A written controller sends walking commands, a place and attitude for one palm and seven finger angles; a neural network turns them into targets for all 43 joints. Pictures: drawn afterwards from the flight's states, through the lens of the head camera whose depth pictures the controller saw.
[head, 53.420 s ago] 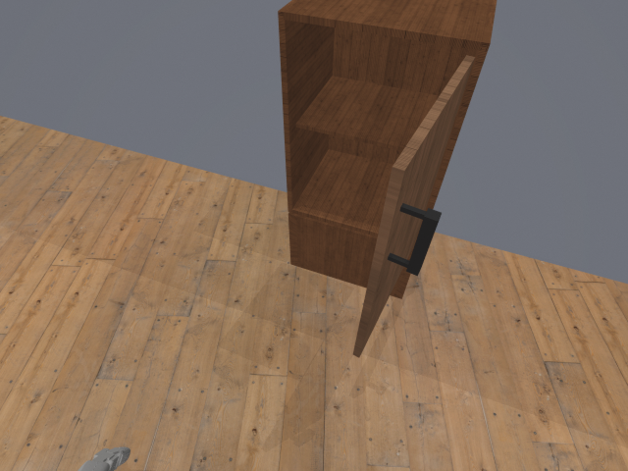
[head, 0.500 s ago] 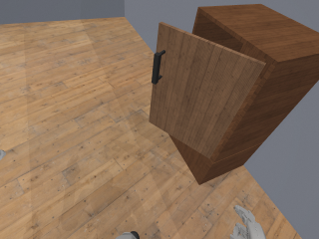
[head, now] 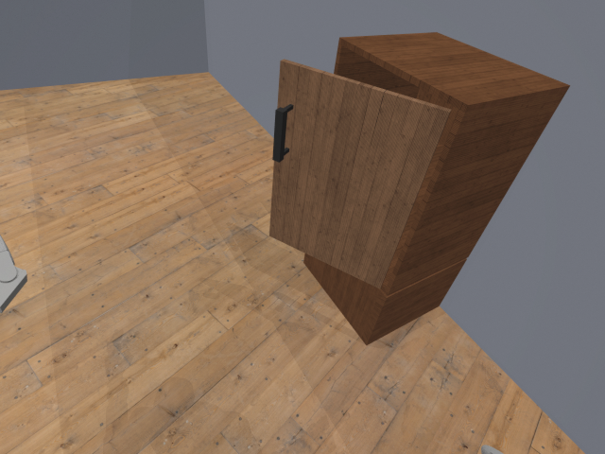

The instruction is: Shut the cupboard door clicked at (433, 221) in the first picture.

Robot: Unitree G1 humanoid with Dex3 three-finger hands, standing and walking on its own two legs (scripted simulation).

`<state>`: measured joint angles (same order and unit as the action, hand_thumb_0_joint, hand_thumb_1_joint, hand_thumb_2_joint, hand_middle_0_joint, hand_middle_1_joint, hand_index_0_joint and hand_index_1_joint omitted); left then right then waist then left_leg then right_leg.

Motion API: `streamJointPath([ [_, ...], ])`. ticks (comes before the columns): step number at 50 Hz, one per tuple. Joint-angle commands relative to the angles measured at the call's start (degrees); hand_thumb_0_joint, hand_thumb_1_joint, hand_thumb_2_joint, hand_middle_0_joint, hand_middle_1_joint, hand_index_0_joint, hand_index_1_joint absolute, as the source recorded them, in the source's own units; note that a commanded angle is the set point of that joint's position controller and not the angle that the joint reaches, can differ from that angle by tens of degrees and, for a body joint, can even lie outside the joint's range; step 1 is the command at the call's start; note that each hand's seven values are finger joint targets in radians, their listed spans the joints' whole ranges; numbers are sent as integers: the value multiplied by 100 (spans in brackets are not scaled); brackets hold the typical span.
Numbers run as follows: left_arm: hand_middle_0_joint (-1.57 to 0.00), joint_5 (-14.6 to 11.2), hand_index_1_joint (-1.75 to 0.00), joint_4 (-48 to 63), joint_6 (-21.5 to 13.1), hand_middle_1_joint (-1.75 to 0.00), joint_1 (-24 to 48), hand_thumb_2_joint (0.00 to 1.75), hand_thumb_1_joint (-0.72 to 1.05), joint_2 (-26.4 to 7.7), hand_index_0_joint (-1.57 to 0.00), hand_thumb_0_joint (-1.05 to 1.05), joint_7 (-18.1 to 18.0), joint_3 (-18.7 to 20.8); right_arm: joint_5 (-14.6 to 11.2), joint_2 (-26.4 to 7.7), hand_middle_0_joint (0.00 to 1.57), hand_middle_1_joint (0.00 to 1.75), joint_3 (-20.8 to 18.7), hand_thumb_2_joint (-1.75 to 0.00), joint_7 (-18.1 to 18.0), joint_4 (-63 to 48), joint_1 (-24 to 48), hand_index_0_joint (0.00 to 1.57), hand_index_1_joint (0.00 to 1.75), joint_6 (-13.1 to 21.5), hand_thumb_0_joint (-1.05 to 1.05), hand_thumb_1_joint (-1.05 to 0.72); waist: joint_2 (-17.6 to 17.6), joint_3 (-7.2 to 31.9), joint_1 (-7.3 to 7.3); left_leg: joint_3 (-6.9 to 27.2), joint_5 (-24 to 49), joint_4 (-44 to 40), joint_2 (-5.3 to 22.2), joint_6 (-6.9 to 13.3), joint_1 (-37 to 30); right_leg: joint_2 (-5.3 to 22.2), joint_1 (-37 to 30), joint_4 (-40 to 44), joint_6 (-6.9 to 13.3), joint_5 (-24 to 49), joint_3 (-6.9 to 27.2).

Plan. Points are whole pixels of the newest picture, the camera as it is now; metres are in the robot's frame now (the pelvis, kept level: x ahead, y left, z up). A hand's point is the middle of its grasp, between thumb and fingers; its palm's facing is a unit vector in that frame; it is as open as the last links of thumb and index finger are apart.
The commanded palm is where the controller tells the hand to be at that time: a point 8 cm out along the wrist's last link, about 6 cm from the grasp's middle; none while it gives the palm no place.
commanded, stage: stop stepping back and stand still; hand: left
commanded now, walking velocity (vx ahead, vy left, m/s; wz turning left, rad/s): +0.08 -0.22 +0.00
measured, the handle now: (283, 132) +0.89 +0.11 +0.01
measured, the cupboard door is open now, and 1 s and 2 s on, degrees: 30 30 30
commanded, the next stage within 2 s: let the arm hang, fingers relaxed in 0.40 s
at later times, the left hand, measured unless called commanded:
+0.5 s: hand (14, 340) +0.16 +0.28 +0.17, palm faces +0.54 -0.77 -0.34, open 7.4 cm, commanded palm none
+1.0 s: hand out of the picture -0.04 +0.22 -0.15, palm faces +0.07 -0.97 -0.23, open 7.2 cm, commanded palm none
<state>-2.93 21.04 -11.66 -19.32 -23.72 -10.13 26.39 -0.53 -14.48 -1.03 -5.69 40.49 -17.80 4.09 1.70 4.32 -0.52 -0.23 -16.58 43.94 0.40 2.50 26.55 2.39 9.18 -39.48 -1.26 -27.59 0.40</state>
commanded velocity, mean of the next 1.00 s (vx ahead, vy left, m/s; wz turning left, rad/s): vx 0.08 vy -0.01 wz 0.00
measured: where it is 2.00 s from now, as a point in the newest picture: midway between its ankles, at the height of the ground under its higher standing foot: outside the picture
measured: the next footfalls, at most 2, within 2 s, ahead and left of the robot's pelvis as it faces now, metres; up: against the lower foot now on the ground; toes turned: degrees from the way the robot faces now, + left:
right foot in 0.24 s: -0.05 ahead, -0.07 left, +0.00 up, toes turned -8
left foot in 0.60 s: +0.06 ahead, +0.15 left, +0.00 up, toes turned +9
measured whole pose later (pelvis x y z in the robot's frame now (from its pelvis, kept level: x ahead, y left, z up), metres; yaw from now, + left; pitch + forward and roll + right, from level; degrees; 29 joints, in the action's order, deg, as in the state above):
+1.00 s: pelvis -0.02 +0.03 +0.03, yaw +2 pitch -2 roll +0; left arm 0.9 -57.2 1.7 -21.5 -11.0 -1.6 1.0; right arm 1.3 -9.5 0.0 -1.7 56.1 -13.0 -2.2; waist 0.0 -1.5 -0.5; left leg -6.2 -11.9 30.1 3.4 0.4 16.3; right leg 0.6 3.5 -26.3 1.4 -21.0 -9.2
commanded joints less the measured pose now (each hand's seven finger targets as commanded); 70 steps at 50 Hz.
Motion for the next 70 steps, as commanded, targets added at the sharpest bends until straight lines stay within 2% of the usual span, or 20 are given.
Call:
streamJointPath([
  [1, -20, 21, -30, 1972, -334, -30, 874, 90, 90, -1127, -20, 0, 30, 15, 74, -529, 20, 30, -126, -90, 105, -1093, 856, 20, 30, 656, 0, -90, -1860, 25, 219, 2943, -2002, -3780, 1452, -476, -1091, -534, 1219, -1191, 125, -234, 221],
  [4, -20, -111, -30, 3382, -372, -30, -1014, 90, 90, -1533, -20, 0, 77, 627, 105, -457, 20, 30, -182, -90, 341, -1396, 1007, 20, 30, 676, 0, -90, -1634, 1100, -58, 1766, -2207, -3882, 1167, -674, -1195, -865, 331, -1027, 246, 12, -270],
  [7, -20, -149, -30, 3518, -311, -30, -2341, 90, 90, -1571, -20, 0, 64, 868, 158, -311, 20, 30, -59, -90, 390, -1465, 1072, 20, 30, 498, 0, -90, -2247, 922, -35, 705, -1720, -3503, 890, -264, -473, -898, -481, 240, 328, 64, -825],
  [9, -20, -119, -30, 2941, -210, -30, -2505, 90, 90, -1771, -20, 0, 10, 1156, 178, -298, 20, 30, -60, -90, 315, -1413, 1021, 20, 30, 292, 0, -90, -1912, 614, -8, 344, -1911, -2928, 640, -362, 293, -804, -1161, 1212, 456, 39, -905],
  [10, -20, -99, -30, 2580, -127, -30, -2384, 90, 90, -1596, -20, 0, -19, 1082, 180, -199, 20, 30, -50, -90, 259, -1362, 1002, 20, 30, 141, 0, -90, -1252, 384, 35, 198, -1771, -1926, 471, -389, 869, -312, -1368, 1757, 657, -188, -305],
  [12, -20, -79, -30, 2131, -7, -30, -1369, 90, 90, -1648, -20, 0, -84, 1159, 145, -245, 20, 30, -136, -90, 173, -1241, 949, 20, 30, -87, 0, -90, 738, -484, 98, -10, -1060, 1283, 51, -403, 2151, 2113, -174, 3479, 1552, -1724, 3007],
  [14, -20, -131, -30, 1322, -227, -30, -535, 90, 90, -1614, -20, 0, -98, 1299, 237, -372, 20, 30, -120, -90, 153, -965, 794, 20, 30, 37, 0, -90, 236, -564, 380, 137, -315, 1755, 330, -439, 1728, 1878, 198, 3266, 1414, -242, 1960],
  [15, -20, -57, -30, 596, -164, -30, -906, 90, 90, -1305, -20, 0, -98, 1010, 105, -315, 20, 30, -103, -90, 149, -1016, 696, 20, 30, 73, 0, -90, 256, -193, 335, 110, -75, 1656, 304, -372, 1654, 1501, -256, 2795, 1189, 99, 1713],
  [18, -20, -31, -30, -143, 11, -30, -797, 90, 90, -747, -20, 0, 47, 219, -2, -488, 20, 30, -149, -90, 119, -943, 790, 20, 30, -58, 0, -90, 311, -922, 203, -137, 310, 1591, 364, -354, 1409, 1190, 662, 2961, 730, -37, 948],
  [24, -20, 172, -30, 1358, -243, -30, 989, 90, 90, -857, -20, 0, -41, -486, 16, -526, 20, 30, -111, -90, -42, -1047, 1207, 20, 30, 332, 0, -90, 870, -1149, 27, -629, 353, 52, 323, -182, 286, 1020, 572, 2775, 443, 1382, 295],
  [25, -20, 543, -30, -2885, 842, -30, -7, 90, 90, 466, -20, 0, 650, -1953, 135, -572, 20, 30, -15, -90, 629, -377, 1082, 20, 30, 261, 0, -90, 511, -1434, 261, -1106, -154, -288, 728, -315, 484, 1704, 433, 1565, 700, 3849, -1271],
  [27, -20, 390, -30, -3201, 1284, -30, -461, 90, 90, 552, -20, 0, 957, -2084, 151, -261, 20, 30, 72, -90, 634, -558, 472, 20, 30, -243, 0, -90, 241, -752, 252, -663, 897, -732, 127, -229, -906, 801, 845, 780, 501, 3557, -738],
  [30, -20, 397, -30, -3742, 1284, -30, -442, 90, 90, 796, -20, 0, 949, -2360, 259, -1106, 20, 30, -129, -90, 587, -435, 111, 20, 30, -292, 0, -90, -912, 242, 156, 1259, 3478, -1466, 1817, 741, -1858, 53, 1370, -889, 97, -17, -937],
  [32, -20, 436, -30, -4207, 1243, -30, -319, 90, 90, 786, -20, 0, 945, -2422, 358, -1093, 20, 30, -77, -90, 515, -388, 441, 20, 30, -333, 0, -90, -315, 61, -10, 1095, 2719, -1563, 1705, 737, -1192, 72, 779, -124, 153, -277, -400],
  [34, -20, 430, -30, -4950, 1209, -30, -230, 90, 90, 238, -20, 0, 956, -2321, 243, -751, 20, 30, 26, -90, 491, -265, 757, 20, 30, -358, 0, -90, -302, 223, -76, 292, 2067, -1195, 867, 124, -640, 389, -173, 974, 159, 1764, -77],
  [36, -20, 407, -30, -5708, 1100, -30, -182, 90, 90, 111, -20, 0, 924, -2305, 220, -354, 20, 30, 59, -90, 477, -21, 923, 20, 30, -465, 0, -90, 624, -54, -49, -258, 700, -636, 290, -264, -413, 1235, -136, 1622, 514, 3708, 679],
  [39, -20, 463, -30, -6356, 1037, -30, -197, 90, 90, 577, -20, 0, 847, -2296, 263, -82, 20, 30, 5, -90, 464, 407, 638, 20, 30, -499, 0, -90, -115, -174, 76, -284, 412, -823, 339, -273, -671, 1204, -320, 1442, 634, 4984, 322],
  [42, -20, 385, -30, -6699, 1082, -30, -137, 90, 90, 696, -20, 0, 812, -2380, 203, -102, 20, 30, -9, -90, 421, 836, 256, 20, 30, -471, 0, -90, -472, 62, 130, -128, 2456, -1182, 541, -97, -1672, 627, -43, 1407, 303, 3896, -230],
  [47, -20, 385, -30, -7415, 1159, -30, -240, 90, 90, 831, -20, 0, 839, -2466, 160, -69, 20, 30, -32, -90, 384, 1285, 271, 20, 30, -516, 0, -90, -265, -654, 126, -31, 1647, -1729, 707, -74, -1717, 486, 288, 2125, 326, 2090, -250],
  [70, -20, 362, -30, -8684, 1213, -30, -757, 90, 90, 1150, -20, 0, 776, -2530, 137, 248, 20, 30, 30, -90, 319, 2435, -439, 20, 30, -418, 0, -90, -288, -1174, 58, -66, 770, -2699, 626, -59, -1644, 430, 109, 2213, 326, 1298, -298],
])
